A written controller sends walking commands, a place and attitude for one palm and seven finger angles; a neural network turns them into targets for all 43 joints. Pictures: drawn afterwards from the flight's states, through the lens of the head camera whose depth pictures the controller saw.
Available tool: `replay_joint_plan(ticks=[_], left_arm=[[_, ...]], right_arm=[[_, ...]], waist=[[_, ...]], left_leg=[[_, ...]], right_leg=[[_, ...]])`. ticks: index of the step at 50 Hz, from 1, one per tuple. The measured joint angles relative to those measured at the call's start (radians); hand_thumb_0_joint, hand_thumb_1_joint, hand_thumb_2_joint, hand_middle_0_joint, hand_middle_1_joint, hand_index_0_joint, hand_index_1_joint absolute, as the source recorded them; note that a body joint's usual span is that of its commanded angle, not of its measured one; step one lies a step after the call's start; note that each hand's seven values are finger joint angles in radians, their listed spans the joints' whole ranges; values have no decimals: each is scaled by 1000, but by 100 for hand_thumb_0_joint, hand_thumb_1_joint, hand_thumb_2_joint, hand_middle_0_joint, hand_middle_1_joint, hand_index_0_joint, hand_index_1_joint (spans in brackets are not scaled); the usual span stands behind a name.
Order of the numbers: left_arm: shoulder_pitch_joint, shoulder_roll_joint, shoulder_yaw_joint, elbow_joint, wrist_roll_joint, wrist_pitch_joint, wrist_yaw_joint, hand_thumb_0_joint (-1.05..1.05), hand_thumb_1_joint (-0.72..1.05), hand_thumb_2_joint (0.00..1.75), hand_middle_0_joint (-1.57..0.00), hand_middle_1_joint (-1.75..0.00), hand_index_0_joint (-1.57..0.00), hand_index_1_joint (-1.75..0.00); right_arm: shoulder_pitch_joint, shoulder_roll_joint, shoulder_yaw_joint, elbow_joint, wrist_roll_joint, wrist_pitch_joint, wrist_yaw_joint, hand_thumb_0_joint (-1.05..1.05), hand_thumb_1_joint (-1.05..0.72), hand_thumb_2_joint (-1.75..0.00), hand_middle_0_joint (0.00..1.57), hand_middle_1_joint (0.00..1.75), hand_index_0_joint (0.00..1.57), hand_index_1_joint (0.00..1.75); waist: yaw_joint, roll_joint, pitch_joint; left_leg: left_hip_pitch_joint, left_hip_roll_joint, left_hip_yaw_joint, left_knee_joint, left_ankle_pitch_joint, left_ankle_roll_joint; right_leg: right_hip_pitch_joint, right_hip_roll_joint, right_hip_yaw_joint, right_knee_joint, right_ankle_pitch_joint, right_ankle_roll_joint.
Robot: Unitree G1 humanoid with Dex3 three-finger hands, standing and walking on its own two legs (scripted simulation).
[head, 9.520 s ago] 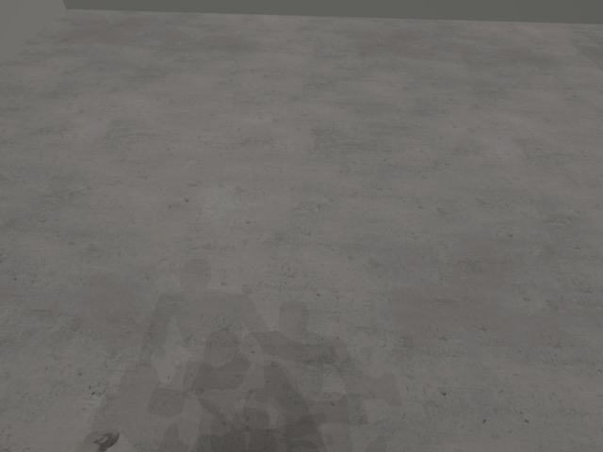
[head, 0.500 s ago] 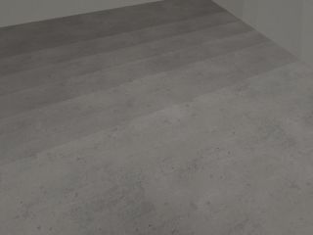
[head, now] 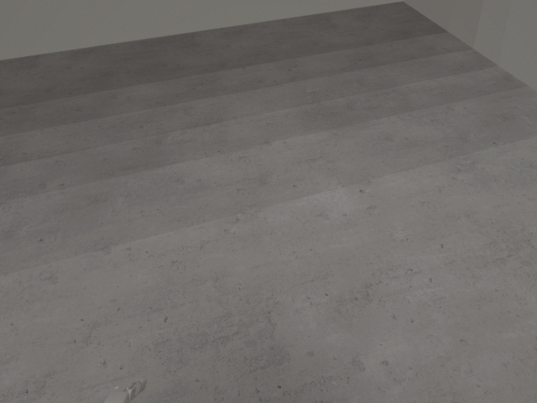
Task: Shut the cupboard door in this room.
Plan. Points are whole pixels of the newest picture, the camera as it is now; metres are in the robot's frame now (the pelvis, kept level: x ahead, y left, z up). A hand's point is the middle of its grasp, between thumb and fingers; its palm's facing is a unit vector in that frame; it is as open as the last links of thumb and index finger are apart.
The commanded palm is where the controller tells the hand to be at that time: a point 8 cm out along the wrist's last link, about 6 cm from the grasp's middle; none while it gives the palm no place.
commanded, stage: turn or walk to find it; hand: left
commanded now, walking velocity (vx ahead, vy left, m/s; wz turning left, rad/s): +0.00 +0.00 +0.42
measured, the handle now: out of the picture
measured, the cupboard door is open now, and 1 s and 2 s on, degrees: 87 87 87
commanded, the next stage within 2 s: none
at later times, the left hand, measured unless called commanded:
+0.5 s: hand out of the picture -0.06 +0.20 -0.17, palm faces +0.29 -0.92 -0.26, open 7.3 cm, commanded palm none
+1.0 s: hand out of the picture -0.05 +0.21 -0.15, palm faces +0.43 -0.86 -0.28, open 7.3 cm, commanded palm none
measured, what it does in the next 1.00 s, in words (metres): steps on the spot, turning left: right foot, then left foot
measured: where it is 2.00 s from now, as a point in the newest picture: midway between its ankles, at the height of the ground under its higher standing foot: outside the picture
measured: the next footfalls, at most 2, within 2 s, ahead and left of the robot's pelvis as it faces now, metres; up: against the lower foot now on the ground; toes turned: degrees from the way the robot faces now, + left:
right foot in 0.04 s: +0.03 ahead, -0.12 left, +0.00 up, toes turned -1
left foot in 0.54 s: -0.04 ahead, +0.12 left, +0.00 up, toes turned +20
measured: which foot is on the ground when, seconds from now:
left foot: down 0.00-0.04, up 0.06-0.52, down 0.54-1.00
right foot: up 0.00-0.02, down 0.04-0.54, up 0.56-0.98, down 1.00-1.00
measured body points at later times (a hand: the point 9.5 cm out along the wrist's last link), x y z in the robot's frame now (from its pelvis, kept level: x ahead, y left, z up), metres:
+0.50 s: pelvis -0.04 -0.01 +0.00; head +0.00 +0.00 +0.45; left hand -0.08 +0.24 -0.15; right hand +0.10 -0.24 -0.15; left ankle -0.09 +0.11 -0.72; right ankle -0.01 -0.12 -0.74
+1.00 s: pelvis -0.06 -0.02 -0.01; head -0.03 -0.03 +0.44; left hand -0.07 +0.25 -0.13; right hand +0.09 -0.22 -0.16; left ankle -0.08 +0.11 -0.74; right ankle -0.02 -0.12 -0.74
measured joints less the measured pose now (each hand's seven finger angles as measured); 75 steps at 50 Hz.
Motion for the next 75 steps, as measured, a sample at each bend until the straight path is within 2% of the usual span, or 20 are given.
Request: replay_joint_plan(ticks=[2,6,9,13,17,23,26,27,30,35,43,47,50,52,54,57,60,65,71,75], left_arm=[[1,-9,-6,-15,-1,-16,0,0,91,90,-20,-30,-20,-30],[20,-41,-18,-24,8,-32,4,0,91,90,-21,-30,-20,-30],[44,-53,-22,-15,7,-32,4,0,91,90,-21,-30,-21,-30],[70,-58,-22,4,9,-36,6,0,90,90,-21,-30,-21,-30],[94,-52,-18,20,14,-38,5,0,91,90,-21,-30,-21,-30],[123,-15,-6,47,22,-31,1,0,91,90,-21,-30,-21,-30],[139,12,4,63,18,-23,1,0,91,90,-21,-30,-21,-30],[145,23,10,65,13,-17,0,0,91,90,-21,-30,-21,-30],[142,54,19,83,11,20,5,0,91,90,-21,-30,-20,-30],[114,64,23,83,10,23,-5,1,91,90,-20,-30,-20,-30],[55,35,12,37,6,14,-4,0,91,90,-20,-30,-20,-30],[24,10,4,12,1,3,-3,0,91,90,-20,-30,-20,-30],[17,-6,-4,-7,1,-19,-2,0,91,90,-20,-30,-20,-30],[18,-26,-11,-12,8,-32,0,0,91,90,-20,-30,-20,-30],[32,-37,-16,-19,9,-34,1,0,91,90,-21,-30,-20,-30],[50,-50,-18,-12,9,-29,4,0,91,90,-21,-30,-21,-30],[65,-55,-20,0,9,-31,5,0,90,90,-21,-30,-21,-30],[87,-52,-18,17,16,-35,3,0,90,90,-21,-30,-21,-30],[109,-18,-5,42,23,-29,0,0,90,90,-21,-30,-21,-30],[128,24,12,61,11,-9,-1,0,90,90,-21,-30,-21,-30]], right_arm=[[17,-8,-7,4,5,5,1,1,-90,-90,20,30,20,30],[30,-33,-27,22,5,32,4,1,-90,-90,20,30,20,30],[34,-49,-36,31,2,40,11,1,-90,-90,20,30,20,30],[36,-58,-38,41,2,43,14,1,-90,-90,20,30,19,30],[21,-57,-33,53,3,49,13,1,-91,-90,20,30,19,30],[-40,-47,-14,45,14,40,10,1,-91,-90,20,30,19,30],[-68,-42,-4,22,17,18,11,1,-91,-90,20,30,19,30],[-76,-39,-3,14,15,7,11,1,-91,-90,20,30,19,30],[-99,-16,7,-2,9,-10,8,1,-91,-90,20,30,19,30],[-98,2,21,-12,8,-16,-3,1,-90,-90,20,30,20,30],[-60,10,15,-15,5,-12,0,1,-90,-90,20,30,20,30],[-32,1,5,-8,0,0,2,1,-90,-90,20,30,20,30],[-5,-11,-7,0,6,9,3,1,-90,-90,20,30,20,30],[5,-24,-18,10,9,19,3,1,-90,-90,20,30,20,30],[15,-31,-27,21,6,35,6,1,-90,-90,20,30,20,30],[26,-44,-35,31,2,43,14,1,-90,-90,20,30,20,30],[38,-50,-37,40,1,43,17,1,-90,-90,20,30,19,30],[33,-49,-31,61,4,51,16,1,-91,-90,20,30,19,30],[-24,-37,-15,52,15,38,12,1,-91,-90,20,30,19,30],[-57,-27,-5,20,14,1,11,1,-91,-90,20,30,19,30]], waist=[[-2,7,-8],[-2,34,-4],[-3,36,0],[-1,27,7],[14,11,15],[52,-22,31],[59,-35,28],[61,-42,25],[73,-72,27],[70,-60,14],[41,-32,5],[17,-8,5],[10,11,-1],[4,39,7],[6,36,5],[2,38,7],[-1,33,9],[14,11,16],[48,-26,31],[55,-58,25]], left_leg=[[-30,-9,-16,41,-12,-17],[-141,-9,-6,365,-234,-37],[-205,17,20,601,-204,-56],[-211,64,30,682,-166,-83],[-167,94,42,610,-199,-97],[-56,99,101,351,-264,-84],[29,91,137,137,-156,-69],[42,86,140,93,-103,-38],[32,70,142,118,-122,4],[60,59,106,29,-69,11],[52,31,54,-19,-17,12],[19,21,22,6,-12,-4],[-25,10,-1,61,-26,-25],[-73,11,-13,184,-149,-33],[-140,0,1,389,-237,-37],[-203,24,24,614,-201,-53],[-210,59,33,683,-166,-74],[-149,97,52,581,-209,-92],[-40,101,110,327,-266,-79],[40,83,140,105,-117,-37]], right_leg=[[66,6,-10,-162,91,-15],[83,2,-58,-171,101,-102],[113,-12,-86,-212,118,-110],[132,-29,-125,-238,132,-111],[132,-51,-161,-238,132,-107],[103,-93,-205,-197,122,-85],[76,-115,-230,-138,100,-60],[55,-125,-230,-96,85,-50],[-34,-107,-123,128,-87,-19],[-115,-68,-44,323,-19,5],[-80,-40,-9,205,-20,17],[-15,-14,-12,42,-18,5],[69,2,-29,-164,99,-19],[73,8,-57,-162,113,-75],[80,-8,-74,-169,112,-101],[103,-22,-99,-211,133,-107],[116,-35,-129,-235,147,-107],[114,-64,-172,-237,151,-101],[80,-103,-214,-194,144,-76],[14,-135,-215,-59,56,-34]])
